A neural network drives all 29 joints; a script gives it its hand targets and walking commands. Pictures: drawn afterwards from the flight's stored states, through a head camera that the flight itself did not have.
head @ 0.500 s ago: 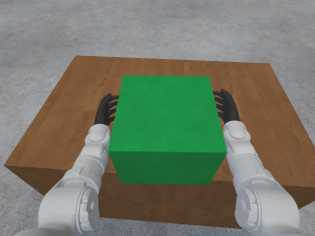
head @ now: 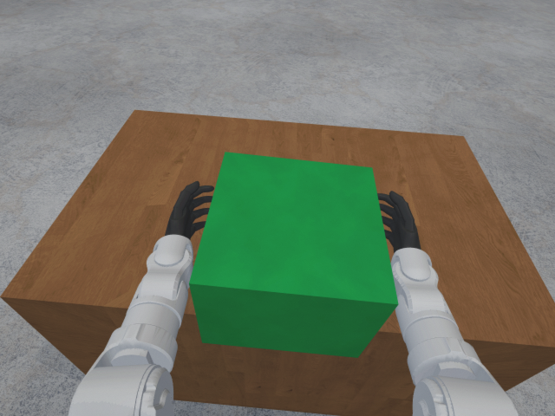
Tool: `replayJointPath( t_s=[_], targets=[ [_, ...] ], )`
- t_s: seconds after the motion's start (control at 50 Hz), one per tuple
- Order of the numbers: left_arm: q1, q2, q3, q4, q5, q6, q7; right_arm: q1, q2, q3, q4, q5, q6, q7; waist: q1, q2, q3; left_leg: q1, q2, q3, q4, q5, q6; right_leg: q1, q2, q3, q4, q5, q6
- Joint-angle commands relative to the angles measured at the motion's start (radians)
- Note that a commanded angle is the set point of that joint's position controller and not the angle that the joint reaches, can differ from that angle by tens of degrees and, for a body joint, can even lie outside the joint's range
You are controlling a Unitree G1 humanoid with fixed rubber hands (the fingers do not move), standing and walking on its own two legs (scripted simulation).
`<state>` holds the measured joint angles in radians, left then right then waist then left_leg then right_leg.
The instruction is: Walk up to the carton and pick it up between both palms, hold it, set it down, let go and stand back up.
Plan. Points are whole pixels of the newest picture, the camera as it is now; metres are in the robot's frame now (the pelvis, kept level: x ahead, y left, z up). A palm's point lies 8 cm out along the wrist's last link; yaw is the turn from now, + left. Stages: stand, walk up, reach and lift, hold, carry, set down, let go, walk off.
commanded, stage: reach and lift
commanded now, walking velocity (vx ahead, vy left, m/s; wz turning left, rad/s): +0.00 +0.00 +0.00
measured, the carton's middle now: (289, 252) +0.39 -0.04 +0.03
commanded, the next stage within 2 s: hold in 1.78 s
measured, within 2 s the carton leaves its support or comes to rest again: neither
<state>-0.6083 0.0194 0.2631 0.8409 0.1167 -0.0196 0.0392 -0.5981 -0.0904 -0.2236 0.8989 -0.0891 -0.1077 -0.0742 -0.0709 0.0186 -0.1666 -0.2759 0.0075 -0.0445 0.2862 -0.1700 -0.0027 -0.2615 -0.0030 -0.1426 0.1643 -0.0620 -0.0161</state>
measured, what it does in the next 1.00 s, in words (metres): stands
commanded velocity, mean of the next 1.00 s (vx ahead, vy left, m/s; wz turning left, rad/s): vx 0.00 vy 0.00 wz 0.00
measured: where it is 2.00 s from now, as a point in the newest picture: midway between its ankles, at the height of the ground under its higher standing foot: outside the picture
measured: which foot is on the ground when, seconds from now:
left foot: down 0.00-1.00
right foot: down 0.00-1.00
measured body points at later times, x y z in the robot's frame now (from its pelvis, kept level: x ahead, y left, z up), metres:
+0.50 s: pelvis -0.02 +0.01 +0.00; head -0.02 +0.03 +0.45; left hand +0.37 +0.14 +0.12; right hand +0.33 -0.21 +0.10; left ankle -0.03 +0.12 -0.75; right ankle +0.00 -0.11 -0.75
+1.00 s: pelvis -0.02 +0.00 +0.00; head -0.03 +0.03 +0.45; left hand +0.36 +0.15 +0.13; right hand +0.33 -0.20 +0.11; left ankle -0.03 +0.12 -0.75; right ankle +0.00 -0.11 -0.75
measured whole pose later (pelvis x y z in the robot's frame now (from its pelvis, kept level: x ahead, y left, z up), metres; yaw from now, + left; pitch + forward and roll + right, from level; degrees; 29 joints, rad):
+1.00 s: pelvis -0.02 +0.00 +0.00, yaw +0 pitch -3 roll -1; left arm -0.43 0.01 0.20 0.14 0.21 0.49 -0.05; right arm -0.43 -0.05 -0.11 0.46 0.04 0.14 -0.10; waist -0.09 -0.05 0.02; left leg -0.06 0.01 -0.04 0.29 -0.17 0.00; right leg -0.03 0.01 -0.14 0.13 -0.05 -0.02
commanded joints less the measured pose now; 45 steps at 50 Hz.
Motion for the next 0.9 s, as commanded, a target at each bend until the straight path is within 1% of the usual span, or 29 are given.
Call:
replayJointPath(
  t_s=[0.0,0.04,0.08,0.1,0.12,0.16,0.2,0.22,0.26,0.3,0.32,0.34,0.36,0.4,0.42,0.46,0.52,0.56,0.58,0.6,0.64,0.7,0.74,0.76,0.78,0.8,0.82,0.84,0.88],
  targets=[
    [-0.669,-0.615,-0.466,-0.430,-0.041,-0.012,-0.093,-0.599,0.564,0.352,-0.310,0.044,-0.051,0.130,-0.043,0.024,-0.580,0.155,-0.032,-0.022,0.049,0.549,-0.053,0.416,0.064,0.072,0.130,0.490,-0.001],
    [-0.606,-0.582,-0.438,-0.432,-0.009,0.059,-0.091,-0.569,0.508,0.350,-0.311,0.056,-0.012,0.129,-0.027,0.034,-0.456,0.175,-0.027,-0.017,0.057,0.542,-0.057,0.413,0.058,0.075,0.094,0.437,0.000],
    [-0.496,-0.562,-0.455,-0.556,0.005,0.144,-0.098,-0.496,0.488,0.393,-0.408,0.104,0.027,0.108,-0.032,0.007,-0.407,0.179,-0.028,-0.015,0.055,0.600,-0.046,0.497,0.066,0.083,0.090,0.507,0.002],
    [-0.482,-0.524,-0.453,-0.591,0.003,0.186,-0.109,-0.479,0.465,0.388,-0.429,0.112,0.055,0.101,-0.036,-0.019,-0.354,0.161,-0.032,-0.013,0.039,0.538,-0.044,0.521,0.060,0.081,0.075,0.480,0.004],
    [-0.423,-0.514,-0.465,-0.631,0.000,0.227,-0.121,-0.447,0.444,0.414,-0.485,0.139,0.075,0.089,-0.038,-0.024,-0.308,0.141,-0.030,-0.013,0.037,0.538,-0.039,0.565,0.057,0.085,0.078,0.511,0.009],
    [-0.384,-0.440,-0.446,-0.686,0.015,0.302,-0.146,-0.419,0.419,0.428,-0.529,0.170,0.124,0.079,-0.028,-0.052,-0.224,0.137,-0.031,-0.007,-0.009,0.432,-0.026,0.580,0.047,0.083,0.060,0.470,0.019],
    [-0.377,-0.425,-0.447,-0.761,0.011,0.347,-0.165,-0.423,0.391,0.417,-0.620,0.168,0.142,0.075,-0.041,-0.032,-0.219,0.138,-0.034,-0.001,-0.025,0.369,-0.022,0.583,0.048,0.074,0.054,0.423,0.021],
    [-0.367,-0.429,-0.471,-0.817,0.002,0.355,-0.168,-0.419,0.390,0.421,-0.679,0.169,0.137,0.075,-0.039,-0.016,-0.268,0.142,-0.037,0.001,-0.022,0.374,-0.021,0.570,0.049,0.071,0.058,0.432,0.026],
    [-0.428,-0.401,-0.456,-0.819,0.010,0.373,-0.172,-0.488,0.360,0.383,-0.687,0.139,0.137,0.082,-0.028,0.012,-0.250,0.142,-0.038,0.013,-0.040,0.288,-0.025,0.536,0.046,0.054,0.053,0.335,0.020],
    [-0.403,-0.405,-0.430,-0.802,0.043,0.391,-0.166,-0.482,0.357,0.359,-0.655,0.122,0.137,0.093,-0.017,0.032,-0.207,0.148,-0.028,0.015,-0.059,0.228,-0.032,0.498,0.044,0.045,0.047,0.243,0.012],
    [-0.398,-0.390,-0.403,-0.777,0.049,0.397,-0.168,-0.482,0.338,0.334,-0.633,0.098,0.135,0.100,-0.016,0.013,-0.189,0.145,-0.025,0.016,-0.059,0.199,-0.031,0.501,0.046,0.037,0.037,0.211,0.015],
    [-0.412,-0.369,-0.395,-0.784,0.050,0.390,-0.169,-0.482,0.328,0.308,-0.619,0.084,0.129,0.109,-0.028,0.014,-0.191,0.137,-0.023,0.025,-0.063,0.163,-0.030,0.476,0.046,0.029,0.036,0.158,0.017],
    [-0.413,-0.376,-0.407,-0.790,0.049,0.388,-0.168,-0.496,0.333,0.294,-0.629,0.077,0.117,0.114,-0.024,0.024,-0.205,0.146,-0.021,0.026,-0.064,0.140,-0.038,0.441,0.045,0.026,0.032,0.127,0.015],
    [-0.437,-0.396,-0.450,-0.847,0.024,0.371,-0.160,-0.489,0.357,0.304,-0.653,0.062,0.097,0.120,-0.042,0.025,-0.312,0.186,-0.023,0.027,-0.043,0.206,-0.040,0.433,0.051,0.018,0.045,0.190,0.014],
    [-0.454,-0.393,-0.436,-0.810,0.034,0.370,-0.159,-0.517,0.360,0.302,-0.633,0.055,0.096,0.124,-0.023,0.011,-0.307,0.167,-0.026,0.030,-0.046,0.172,-0.032,0.449,0.049,0.021,0.039,0.167,0.013],
    [-0.393,-0.371,-0.387,-0.718,0.052,0.386,-0.166,-0.492,0.337,0.279,-0.593,0.037,0.108,0.126,-0.030,-0.003,-0.242,0.141,-0.018,0.028,-0.055,0.119,-0.021,0.484,0.041,0.021,0.035,0.139,0.016],
    [-0.343,-0.364,-0.392,-0.729,0.053,0.421,-0.176,-0.447,0.336,0.287,-0.600,0.054,0.128,0.116,-0.042,-0.012,-0.200,0.133,-0.020,0.030,-0.060,0.148,-0.017,0.477,0.034,0.036,0.029,0.159,0.022],
    [-0.335,-0.371,-0.406,-0.790,0.044,0.427,-0.183,-0.418,0.359,0.317,-0.625,0.071,0.130,0.103,-0.048,-0.034,-0.233,0.137,-0.022,0.023,-0.041,0.227,-0.014,0.532,0.037,0.036,0.040,0.258,0.023],
    [-0.337,-0.383,-0.417,-0.816,0.046,0.422,-0.186,-0.422,0.384,0.352,-0.654,0.087,0.126,0.096,-0.035,-0.042,-0.254,0.133,-0.032,0.023,-0.039,0.240,-0.011,0.555,0.039,0.044,0.044,0.294,0.032],
    [-0.343,-0.375,-0.415,-0.800,0.048,0.415,-0.189,-0.433,0.381,0.358,-0.647,0.089,0.123,0.092,-0.035,-0.024,-0.248,0.120,-0.037,0.032,-0.041,0.250,-0.008,0.579,0.034,0.041,0.050,0.319,0.033],
    [-0.340,-0.362,-0.396,-0.779,0.050,0.411,-0.195,-0.439,0.383,0.376,-0.659,0.092,0.125,0.084,-0.034,-0.048,-0.234,0.118,-0.039,0.029,-0.055,0.237,0.004,0.609,0.028,0.056,0.049,0.338,0.041],
    [-0.327,-0.380,-0.435,-0.848,0.042,0.401,-0.194,-0.420,0.416,0.443,-0.742,0.131,0.116,0.068,-0.018,-0.055,-0.260,0.119,-0.035,0.025,-0.038,0.290,0.012,0.649,0.034,0.062,0.064,0.391,0.039],
    [-0.363,-0.375,-0.462,-0.892,0.030,0.389,-0.186,-0.439,0.410,0.436,-0.740,0.137,0.111,0.066,-0.025,-0.010,-0.247,0.109,-0.037,0.027,-0.052,0.264,0.004,0.611,0.028,0.058,0.061,0.349,0.034],
    [-0.357,-0.382,-0.475,-0.890,0.026,0.387,-0.184,-0.435,0.420,0.440,-0.746,0.136,0.111,0.068,-0.024,-0.010,-0.261,0.133,-0.038,0.025,-0.048,0.262,0.004,0.598,0.030,0.055,0.062,0.349,0.040],
    [-0.373,-0.381,-0.491,-0.896,0.013,0.391,-0.179,-0.457,0.408,0.435,-0.760,0.134,0.111,0.068,-0.030,0.002,-0.261,0.135,-0.037,0.034,-0.051,0.225,-0.003,0.575,0.031,0.047,0.054,0.290,0.035],
    [-0.375,-0.387,-0.500,-0.897,0.000,0.392,-0.175,-0.452,0.417,0.440,-0.758,0.132,0.114,0.066,-0.038,-0.020,-0.256,0.135,-0.031,0.030,-0.043,0.213,0.001,0.567,0.030,0.048,0.054,0.279,0.028],
    [-0.365,-0.374,-0.481,-0.876,0.014,0.399,-0.173,-0.450,0.401,0.427,-0.750,0.127,0.122,0.070,-0.024,0.001,-0.239,0.139,-0.029,0.030,-0.056,0.180,0.003,0.556,0.028,0.040,0.047,0.234,0.032],
    [-0.356,-0.371,-0.467,-0.842,0.014,0.416,-0.176,-0.449,0.399,0.427,-0.734,0.129,0.136,0.067,-0.020,-0.027,-0.186,0.124,-0.028,0.030,-0.059,0.148,0.006,0.554,0.028,0.047,0.037,0.204,0.033],
    [-0.335,-0.365,-0.469,-0.877,0.025,0.439,-0.177,-0.413,0.383,0.409,-0.714,0.138,0.152,0.065,-0.030,0.002,-0.149,0.138,-0.021,0.027,-0.058,0.182,-0.005,0.528,0.034,0.040,0.033,0.201,0.023]
  ],
)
